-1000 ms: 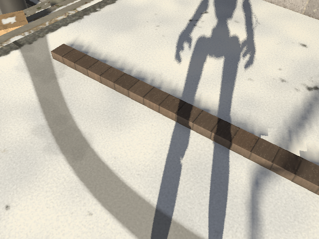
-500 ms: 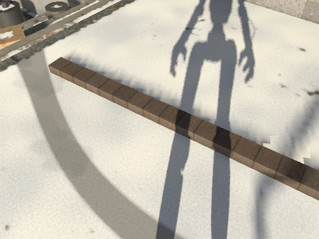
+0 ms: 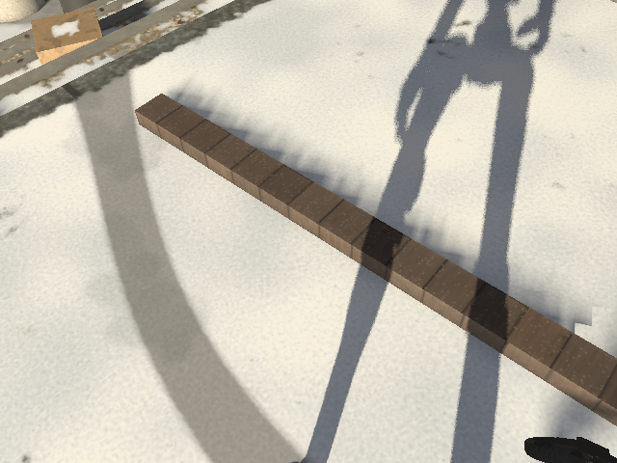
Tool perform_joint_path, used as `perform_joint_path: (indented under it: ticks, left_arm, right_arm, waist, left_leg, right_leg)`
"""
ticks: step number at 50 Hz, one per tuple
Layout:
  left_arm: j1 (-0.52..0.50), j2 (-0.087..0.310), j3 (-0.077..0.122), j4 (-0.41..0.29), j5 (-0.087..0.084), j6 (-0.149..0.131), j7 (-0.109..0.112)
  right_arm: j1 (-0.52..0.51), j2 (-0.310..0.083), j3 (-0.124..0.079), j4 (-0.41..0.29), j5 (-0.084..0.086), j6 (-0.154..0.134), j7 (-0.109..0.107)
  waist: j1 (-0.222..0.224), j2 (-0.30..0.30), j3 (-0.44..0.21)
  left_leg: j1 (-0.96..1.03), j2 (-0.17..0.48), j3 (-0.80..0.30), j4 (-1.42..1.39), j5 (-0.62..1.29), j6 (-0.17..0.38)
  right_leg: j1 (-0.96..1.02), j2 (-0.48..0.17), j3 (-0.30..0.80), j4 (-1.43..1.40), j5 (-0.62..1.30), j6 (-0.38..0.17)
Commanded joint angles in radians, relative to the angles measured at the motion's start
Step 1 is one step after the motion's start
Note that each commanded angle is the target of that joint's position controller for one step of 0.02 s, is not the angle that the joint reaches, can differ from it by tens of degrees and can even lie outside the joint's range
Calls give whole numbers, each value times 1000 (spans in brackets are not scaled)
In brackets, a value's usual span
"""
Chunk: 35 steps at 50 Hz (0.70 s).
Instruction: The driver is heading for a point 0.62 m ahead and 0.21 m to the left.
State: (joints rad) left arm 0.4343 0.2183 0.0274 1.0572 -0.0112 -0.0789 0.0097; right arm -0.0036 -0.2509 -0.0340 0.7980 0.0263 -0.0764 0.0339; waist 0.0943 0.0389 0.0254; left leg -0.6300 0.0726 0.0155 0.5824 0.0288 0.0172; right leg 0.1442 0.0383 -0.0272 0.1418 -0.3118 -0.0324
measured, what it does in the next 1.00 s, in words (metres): walks ahead, turning left: left foot, then right foot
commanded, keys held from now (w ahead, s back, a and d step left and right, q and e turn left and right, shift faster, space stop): w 0.24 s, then w+q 0.62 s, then no key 0.14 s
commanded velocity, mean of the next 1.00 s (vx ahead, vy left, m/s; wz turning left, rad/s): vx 0.47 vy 0.00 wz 0.30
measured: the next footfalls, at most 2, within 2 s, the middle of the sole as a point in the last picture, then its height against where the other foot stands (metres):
left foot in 0.10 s outside the picture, level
right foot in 0.62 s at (401, 435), level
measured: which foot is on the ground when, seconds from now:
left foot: up 0.00-0.08, down 0.10-0.62, up 0.64-1.00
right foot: down 0.00-0.10, up 0.12-0.60, down 0.62-1.00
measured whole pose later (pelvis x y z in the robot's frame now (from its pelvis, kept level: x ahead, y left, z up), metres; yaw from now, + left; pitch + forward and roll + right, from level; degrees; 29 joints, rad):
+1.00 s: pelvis +0.55 +0.03 +0.01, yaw +21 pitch +1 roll -2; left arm 0.29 0.27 0.07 0.96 0.00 -0.09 0.01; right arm 0.10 -0.28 -0.07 0.72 0.01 -0.03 0.02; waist 0.08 0.04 0.04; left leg -0.65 0.09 -0.03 0.70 -0.03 0.02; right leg -0.01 0.00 -0.19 0.25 -0.26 0.00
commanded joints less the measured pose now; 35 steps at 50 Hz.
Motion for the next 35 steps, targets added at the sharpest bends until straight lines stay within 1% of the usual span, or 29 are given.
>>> perform_joint_path:
  ticks: [1, 2, 3, 4, 5, 6, 7, 8, 9, 10, 11, 12, 13, 14, 15, 17, 19, 22, 25, 27, 28, 29, 30, 31, 32, 33, 34, 35]
  left_arm:
    - [14, 185, 40, -23, -6, 1, 7]
    - [-1, 199, 45, -29, -3, 6, 7]
    - [-16, 211, 50, -33, 2, 13, 7]
    - [-28, 199, 46, -40, 9, 23, 8]
    - [-24, 169, 32, -61, 22, 26, 7]
    - [123, 8, -12, -67, 16, 5, -8]
    - [61, 94, 6, -53, -7, -26, -16]
    - [-51, 169, 28, -99, -37, -43, -20]
    - [-114, 174, 29, -117, -38, -51, -12]
    - [-138, 165, 35, -120, -24, -47, -3]
    - [-111, 145, 38, -115, -14, -33, 1]
    - [-92, 123, 36, -111, -9, -19, 2]
    - [-94, 110, 36, -115, -5, -10, 5]
    - [-115, 107, 37, -127, 1, -3, 7]
    - [-155, 110, 37, -147, 8, -1, 10]
    - [-256, 121, 40, -188, 18, -5, 12]
    - [-337, 116, 39, -215, 18, -13, 7]
    - [-448, 102, 29, -242, 9, -24, -6]
    - [-525, 115, 25, -276, -3, -33, -19]
    - [-524, 148, 33, -286, -7, -43, -26]
    - [-503, 165, 38, -284, -8, -48, -27]
    - [-451, 181, 46, -273, -7, -53, -26]
    - [-332, 216, 65, -241, -3, -57, -20]
    - [-160, 274, 84, -217, 14, -62, -13]
    - [-57, 366, 108, -195, 21, -48, -10]
    - [-63, 281, 86, -197, 15, -44, -15]
    - [-134, 200, 65, -219, 12, -45, -16]
    - [-200, 171, 55, -228, 14, -43, -17]
  right_arm:
    - [-109, -86, -18, -95, 2, -21, 14]
    - [-68, -107, -27, -88, 0, -23, 15]
    - [17, -134, -42, -67, -1, -21, 13]
    - [188, -170, -66, -14, 1, -17, 5]
    - [376, -222, -83, 30, -7, -12, -6]
    - [453, -299, -97, 61, -22, -11, -1]
    - [430, -199, -69, 59, -17, -12, 1]
    - [326, -167, -56, 48, -15, -18, -1]
    - [235, -140, -47, 29, -19, -24, 0]
    - [185, -115, -40, 26, -28, -30, 5]
    - [161, -93, -33, 29, -39, -37, 8]
    - [157, -82, -31, 36, -38, -39, 11]
    - [172, -86, -30, 45, -32, -42, 12]
    - [190, -98, -31, 56, -28, -43, 9]
    - [210, -116, -35, 63, -26, -42, 2]
    - [258, -144, -43, 74, -23, -37, -16]
    - [292, -155, -46, 81, -19, -29, -30]
    - [353, -170, -51, 97, -9, -20, -42]
    - [403, -168, -54, 112, 1, -8, -46]
    - [401, -178, -61, 109, 2, 1, -53]
    - [395, -185, -66, 104, 1, 7, -55]
    - [386, -185, -68, 98, -1, 13, -55]
    - [380, -160, -60, 88, -5, 16, -54]
    - [366, -103, -40, 57, -19, 16, -49]
    - [479, 0, -12, 25, -11, -2, -44]
    - [479, -76, -25, 28, 13, -10, -46]
    - [399, -160, -49, 16, 24, -11, -49]
    - [353, -159, -53, 8, 19, -5, -53]
  waist:
    - [-51, -118, 98]
    - [-81, -133, 58]
    - [-131, -153, -8]
    - [-215, -147, -107]
    - [-280, -80, -236]
    - [-194, 221, -412]
    - [-223, 167, -397]
    - [-197, 129, -211]
    - [-164, 31, -127]
    - [-130, -8, -67]
    - [-91, 20, -61]
    - [-75, 34, -56]
    - [-68, 33, -44]
    - [-63, 28, -26]
    - [-66, 20, -6]
    - [-90, 2, 25]
    - [-111, 4, 32]
    - [-148, 11, 32]
    - [-167, 22, 40]
    - [-149, 34, 30]
    - [-133, 48, 19]
    - [-103, 60, -5]
    - [-48, 52, -73]
    - [24, -19, -224]
    - [-16, -302, -370]
    - [-10, -320, -377]
    - [-5, -217, -233]
    - [-28, -153, -153]
  left_leg:
    - [24, -21, 3, -55, -22, 41]
    - [96, -44, 17, -53, -55, 58]
    - [215, -78, 41, -43, -86, 78]
    - [428, -108, 64, -49, -90, 106]
    - [751, 35, -101, -15, -123, 160]
    - [1082, 294, -627, -153, -415, 333]
    - [1041, 300, -796, -310, -516, 313]
    - [886, 274, -640, -327, -482, 260]
    - [718, 239, -502, -351, -370, 235]
    - [580, 201, -393, -376, -250, 220]
    - [499, 165, -317, -401, -192, 206]
    - [453, 146, -280, -426, -173, 208]
    - [419, 134, -257, -444, -148, 219]
    - [395, 128, -240, -460, -132, 228]
    - [387, 127, -233, -476, -126, 237]
    - [408, 126, -231, -492, -126, 242]
    - [419, 102, -203, -485, -112, 217]
    - [419, 83, -176, -459, -105, 193]
    - [482, 108, -219, -401, -132, 185]
    - [528, 133, -262, -349, -143, 170]
    - [541, 142, -281, -317, -121, 163]
    - [543, 135, -288, -264, -73, 152]
    - [517, 84, -265, -140, 9, 128]
    - [387, 10, -212, 136, -77, 95]
    - [13, -145, -80, 486, -492, 20]
    - [-120, -97, -155, 658, -617, 20]
    - [-166, -49, -167, 701, -536, 28]
    - [-139, -5, -141, 687, -449, 24]
  right_leg:
    - [-55, -294, 89, 16, 500, -125]
    - [-33, -297, 81, 76, 659, -114]
    - [-24, -288, 67, 182, 846, -102]
    - [-74, -244, 34, 380, 942, -77]
    - [-303, -200, 16, 675, 708, -50]
    - [-682, 10, 28, 1074, -11, 13]
    - [-789, 2, 173, 1209, -232, -7]
    - [-872, -54, 149, 1245, -167, -26]
    - [-838, -112, 125, 1199, -68, -33]
    - [-794, -149, 110, 1136, -3, -29]
    - [-722, -181, 120, 1089, 38, -29]
    - [-684, -189, 118, 1058, 51, -25]
    - [-675, -193, 108, 1023, 54, -18]
    - [-690, -197, 100, 981, 65, -8]
    - [-723, -199, 95, 926, 99, 7]
    - [-798, -193, 95, 779, 206, 36]
    - [-793, -167, 90, 620, 323, 52]
    - [-717, -116, 67, 457, 424, 68]
    - [-696, -97, 83, 373, 407, 67]
    - [-652, -92, 102, 323, 358, 56]
    - [-611, -87, 98, 314, 314, 48]
    - [-537, -80, 85, 299, 269, 34]
    - [-372, -77, 74, 278, 239, 4]
    - [-101, -217, 200, 313, 199, -59]
    - [264, -459, 603, 254, 67, -203]
    - [252, -480, 766, 169, -91, -225]
    - [126, -434, 605, 153, -94, -173]
    - [-5, -391, 462, 136, 5, -140]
